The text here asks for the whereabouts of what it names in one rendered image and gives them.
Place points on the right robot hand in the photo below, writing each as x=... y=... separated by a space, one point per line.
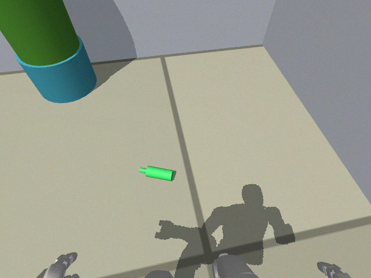
x=332 y=271

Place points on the bottle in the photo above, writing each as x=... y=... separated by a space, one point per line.
x=158 y=173

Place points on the left robot hand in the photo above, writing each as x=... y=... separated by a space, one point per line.
x=58 y=269

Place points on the potted plant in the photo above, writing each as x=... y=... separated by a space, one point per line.
x=48 y=48

